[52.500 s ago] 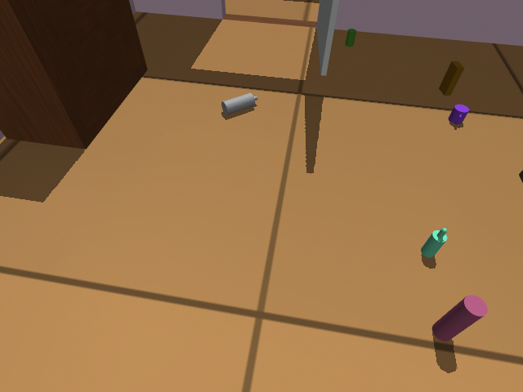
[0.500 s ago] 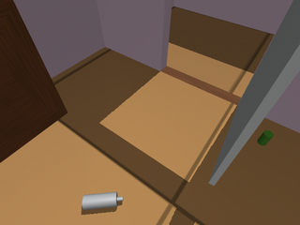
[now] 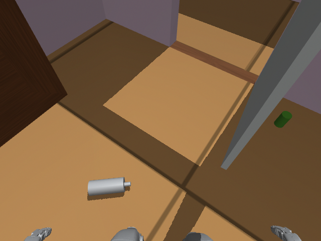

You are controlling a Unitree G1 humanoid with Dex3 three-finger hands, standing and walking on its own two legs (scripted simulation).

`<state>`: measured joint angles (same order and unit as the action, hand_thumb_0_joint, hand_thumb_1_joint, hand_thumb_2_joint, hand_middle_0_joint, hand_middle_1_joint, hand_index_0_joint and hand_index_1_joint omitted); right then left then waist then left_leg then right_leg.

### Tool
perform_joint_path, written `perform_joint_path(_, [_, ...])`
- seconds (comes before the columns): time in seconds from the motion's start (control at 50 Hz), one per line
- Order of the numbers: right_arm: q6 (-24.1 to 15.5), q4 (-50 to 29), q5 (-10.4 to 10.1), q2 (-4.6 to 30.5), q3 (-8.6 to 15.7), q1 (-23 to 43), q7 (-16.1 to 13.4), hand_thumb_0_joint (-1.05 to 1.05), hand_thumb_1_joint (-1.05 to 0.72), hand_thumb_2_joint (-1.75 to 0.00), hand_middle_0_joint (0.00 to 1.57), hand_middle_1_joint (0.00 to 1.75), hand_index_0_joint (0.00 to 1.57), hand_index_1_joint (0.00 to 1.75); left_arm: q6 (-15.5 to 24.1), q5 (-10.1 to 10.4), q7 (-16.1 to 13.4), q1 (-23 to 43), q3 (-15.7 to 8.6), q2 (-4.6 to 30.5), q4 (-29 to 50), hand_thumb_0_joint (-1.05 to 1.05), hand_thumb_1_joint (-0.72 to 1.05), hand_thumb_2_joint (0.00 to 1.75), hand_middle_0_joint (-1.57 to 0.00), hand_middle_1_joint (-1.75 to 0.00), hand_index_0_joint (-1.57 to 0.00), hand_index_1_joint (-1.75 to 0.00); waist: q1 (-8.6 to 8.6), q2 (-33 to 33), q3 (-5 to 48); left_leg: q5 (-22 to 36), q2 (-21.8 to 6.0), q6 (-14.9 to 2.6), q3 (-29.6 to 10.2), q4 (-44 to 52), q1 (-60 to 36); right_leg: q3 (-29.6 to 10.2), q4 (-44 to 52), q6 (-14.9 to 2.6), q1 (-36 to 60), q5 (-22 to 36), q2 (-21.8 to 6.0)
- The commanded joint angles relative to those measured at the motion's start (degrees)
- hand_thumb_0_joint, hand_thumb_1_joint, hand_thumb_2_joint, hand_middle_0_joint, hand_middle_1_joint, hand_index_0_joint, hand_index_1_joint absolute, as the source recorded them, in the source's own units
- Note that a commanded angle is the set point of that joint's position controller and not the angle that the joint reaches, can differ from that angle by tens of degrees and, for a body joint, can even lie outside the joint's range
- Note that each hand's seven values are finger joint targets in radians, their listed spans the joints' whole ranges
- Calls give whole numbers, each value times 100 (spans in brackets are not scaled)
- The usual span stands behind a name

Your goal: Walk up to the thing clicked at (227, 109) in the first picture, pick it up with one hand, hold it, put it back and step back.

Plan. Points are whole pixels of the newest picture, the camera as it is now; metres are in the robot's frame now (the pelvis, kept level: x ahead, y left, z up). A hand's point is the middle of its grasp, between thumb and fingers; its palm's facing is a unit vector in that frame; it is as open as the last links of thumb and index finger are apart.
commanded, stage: step back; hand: left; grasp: from above
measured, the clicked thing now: (110, 185) +0.45 +0.29 -0.72
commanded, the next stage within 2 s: none
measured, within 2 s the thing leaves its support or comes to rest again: neither
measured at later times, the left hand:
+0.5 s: hand out of the picture +0.03 +0.30 -0.15, palm faces -0.10 -0.92 -0.37, open 7.4 cm
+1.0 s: hand out of the picture -0.08 +0.29 -0.14, palm faces -0.04 -0.93 -0.36, open 7.4 cm
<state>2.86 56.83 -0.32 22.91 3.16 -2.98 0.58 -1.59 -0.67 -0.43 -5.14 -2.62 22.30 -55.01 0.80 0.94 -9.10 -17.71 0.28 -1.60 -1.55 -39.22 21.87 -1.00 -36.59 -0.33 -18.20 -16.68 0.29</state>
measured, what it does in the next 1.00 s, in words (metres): walks backwards: left foot, then right foot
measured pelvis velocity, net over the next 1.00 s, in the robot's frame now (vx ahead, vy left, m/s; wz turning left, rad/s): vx -0.23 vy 0.04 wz -0.03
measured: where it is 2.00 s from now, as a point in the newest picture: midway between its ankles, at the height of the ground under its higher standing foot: outside the picture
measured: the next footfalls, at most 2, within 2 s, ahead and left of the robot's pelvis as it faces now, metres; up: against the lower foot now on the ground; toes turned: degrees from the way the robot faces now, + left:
left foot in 0.18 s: -0.02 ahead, +0.13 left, +0.00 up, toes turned -2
right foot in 0.62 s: -0.10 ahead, -0.10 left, +0.00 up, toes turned -2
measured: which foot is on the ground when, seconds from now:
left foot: up 0.00-0.16, down 0.18-0.66, up 0.68-0.92, down 0.94-1.00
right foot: down 0.00-0.20, up 0.22-0.60, down 0.62-0.96, up 0.98-1.00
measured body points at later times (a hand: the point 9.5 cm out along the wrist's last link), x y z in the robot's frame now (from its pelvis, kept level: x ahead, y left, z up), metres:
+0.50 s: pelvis -0.09 +0.05 +0.01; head -0.02 +0.06 +0.45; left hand +0.04 +0.35 -0.13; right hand -0.03 -0.27 -0.11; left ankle -0.06 +0.13 -0.72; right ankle -0.13 -0.09 -0.66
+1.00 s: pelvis -0.23 +0.04 +0.00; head -0.17 +0.05 +0.44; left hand -0.08 +0.34 -0.12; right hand -0.16 -0.29 -0.11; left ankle -0.22 +0.15 -0.73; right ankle -0.16 -0.09 -0.71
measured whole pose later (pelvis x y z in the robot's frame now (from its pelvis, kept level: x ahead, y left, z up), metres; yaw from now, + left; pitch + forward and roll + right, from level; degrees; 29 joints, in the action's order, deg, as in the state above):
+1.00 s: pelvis -0.23 +0.04 +0.00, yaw -2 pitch -3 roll +1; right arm 1.2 50.6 1.4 21.7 2.5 -11.1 -0.4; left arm -3.7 -1.2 -0.4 -6.1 -3.7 22.0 -43.4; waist -0.3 -3.4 -10.4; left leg -19.5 3.3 -1.5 -1.1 -37.5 15.2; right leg -3.7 -43.7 -0.2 -24.9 -21.4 -0.3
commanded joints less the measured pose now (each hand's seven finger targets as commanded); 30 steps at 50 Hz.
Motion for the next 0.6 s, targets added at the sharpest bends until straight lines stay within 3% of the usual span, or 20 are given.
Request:
perform_joint_path(0.0, [28, -457, 38, 1003, 295, -549, -4, 0, -90, -90, 20, 30, 20, 30, 141, -181, -131, 414, -489, 1793, 791, 0, 90, 90, -20, -30, -20, -30, 29, -1311, 976, -1516, 360, -34, -508, -2608, -441, -2161, 1629, -1756, -628, 1810, -2163])
perform_joint_path(0.04, [-19, -427, -21, 1033, 329, -851, -23, 0, -90, -90, 20, 30, 20, 30, 124, -203, -177, 693, -449, 1589, 911, 0, 90, 90, -20, -30, -20, -30, 133, -1124, 1071, -1277, 271, -27, -479, -2333, -342, -1529, 1193, -1419, -321, 2020, -1702])
perform_joint_path(0.1, [-109, -465, 88, 1006, 273, -1044, -61, 0, -90, -90, 20, 30, 20, 30, 52, -179, -169, 429, -429, 1450, 1036, 0, 90, 90, -20, -30, -20, -30, 10, -1146, 1179, -968, 38, 19, -124, -269, -324, -1295, 709, -984, 565, 2211, -1419])
perform_joint_path(0.12, [-143, -446, 154, 944, 288, -1107, -69, 0, -90, -90, 20, 30, 20, 30, 1, -119, -151, 386, -409, 1434, 1055, 0, 90, 90, -20, -30, -20, -30, 67, -992, 1208, -393, 85, 24, 76, 701, -615, -1120, 347, -843, 645, 2184, -1254])
perform_joint_path(0.14, [-192, -416, 218, 910, 311, -1151, -88, 0, -90, -90, 20, 30, 20, 30, -68, -57, -119, 275, -377, 1353, 1051, 0, 90, 90, -20, -30, -20, -30, 102, -637, 1134, 599, 111, 75, 143, 1648, -950, -924, -121, -690, 493, 1915, -974])
perform_joint_path(0.16, [-245, -564, 350, 1227, 399, -965, -123, 0, -90, -90, 20, 30, 20, 30, -110, -1, -102, 24, -314, 1043, 1125, 0, 90, 90, -20, -30, -20, -30, -71, 278, 1103, 1648, -739, -81, -1125, 1999, -1282, -645, -891, -369, -108, 953, -339])
perform_joint_path(0.18, [-265, -653, 395, 1727, 471, -753, -125, 0, -90, -90, 20, 30, 20, 30, -107, 17, -135, -97, -278, 816, 1110, 0, 90, 90, -20, -30, -20, -30, -215, 1173, 961, 3472, -1579, -322, -2180, 1802, -1788, -501, -1585, -153, -1364, -1610, 633])
perform_joint_path(0.2, [-267, -738, 273, 2054, 552, -935, -120, 0, -90, -90, 20, 30, 20, 30, -108, -57, -230, 203, -349, 1069, 1139, 0, 90, 90, -20, -30, -20, -30, 261, 1313, 1161, 3635, -2156, -825, -2687, 1865, -1279, -1097, -2210, -58, -1091, -2229, 707])
perform_joint_path(0.22, [-286, -720, 239, 1814, 524, -793, -163, 0, -90, -90, 20, 30, 20, 30, -117, -97, -249, 380, -383, 1165, 1086, 0, 90, 90, -20, -30, -20, -30, 233, 816, 1064, 3481, -1986, -749, -2387, 1853, -1276, -1308, -2633, -83, -1096, -1921, 642])
perform_joint_path(0.24, [-303, -747, 229, 1522, 419, -462, -213, 0, -90, -90, 20, 30, 20, 30, -116, -43, -233, 184, -366, 1108, 1038, 0, 90, 90, -20, -30, -20, -30, -21, 562, 1069, 3936, -1549, -560, -1701, 1517, -1667, -1375, -2939, -105, -1380, -1517, 662])
perform_joint_path(0.26, [-296, -812, 261, 1341, 377, -265, -259, 0, -90, -90, 20, 30, 20, 30, -109, 21, -215, -127, -345, 1015, 966, 0, 90, 90, -20, -30, -20, -30, -219, 618, 1047, 4008, -1204, -313, -1174, 1345, -1816, -1313, -2952, -110, -1536, -1106, 633])
perform_joint_path(0.3, [-304, -892, 178, 1227, 360, -361, -303, 0, -90, -90, 20, 30, 20, 30, -81, -24, -180, -346, -417, 1093, 950, 0, 90, 90, -20, -30, -20, -30, -185, 714, 1154, 3958, -1325, -671, -1137, 1206, -1962, -1052, -3081, -23, -1314, -1002, 547])
perform_joint_path(0.32, [-301, -906, 182, 1140, 371, -461, -309, 0, -90, -90, 20, 30, 20, 30, -78, -51, -162, -347, -422, 1065, 964, 0, 90, 90, -20, -30, -20, -30, -120, 543, 1141, 3888, -1247, -638, -1041, 1218, -2003, -1009, -3036, 32, -1263, -934, 573])
perform_joint_path(0.4, [-299, -967, 161, 1235, 405, -835, -319, 0, -90, -90, 20, 30, 20, 30, -57, -68, -127, -183, -452, 1022, 1190, 0, 90, 90, -20, -30, -20, -30, 146, 473, 1093, 3807, -1614, -1180, -1244, 1142, -2203, -877, -2555, 148, -1227, -1286, 469])
perform_joint_path(0.46, [-295, -1050, 174, 1354, 448, -887, -317, 0, -90, -90, 20, 30, 20, 30, -52, -65, -106, -253, -464, 974, 1248, 0, 90, 90, -20, -30, -20, -30, 192, 537, 1171, 3632, -1779, -1315, -1347, 1078, -2281, -737, -2025, 107, -1105, -1372, 322])
perform_joint_path(0.48, [-293, -1086, 173, 1388, 452, -839, -314, 0, -90, -90, 20, 30, 20, 30, -40, -66, -94, -320, -472, 975, 1240, 0, 90, 90, -20, -30, -20, -30, 174, 563, 1224, 3495, -1833, -1324, -1372, 1051, -2194, -674, -1734, 98, -923, -1347, 215])
perform_joint_path(0.52, [-264, -1137, 171, 1386, 421, -664, -290, 0, -90, -90, 20, 30, 20, 30, -2, -71, -57, -469, -481, 928, 1186, 0, 90, 90, -20, -30, -20, -30, 81, 631, 1265, 2913, -1636, -1130, -1177, 932, -1877, -407, -742, 28, -452, -1094, 76])
perform_joint_path(0.54, [-239, -1158, 159, 1381, 399, -564, -272, 0, -90, -90, 20, 30, 20, 30, 20, -71, -41, -646, -489, 889, 1115, 0, 90, 90, -20, -30, -20, -30, 6, 653, 1307, 2646, -1526, -1026, -1072, 821, -1663, -296, -108, -16, -90, -794, 68])
perform_joint_path(0.58, [-189, -1188, 87, 1381, 359, -374, -233, 0, -90, -90, 20, 30, 20, 30, 66, -122, -39, -1047, -496, 860, 915, 0, 90, 90, -20, -30, -20, -30, -208, 567, 1384, 2138, -1300, -729, -781, 497, -1065, -12, 1086, -143, 776, 428, 169])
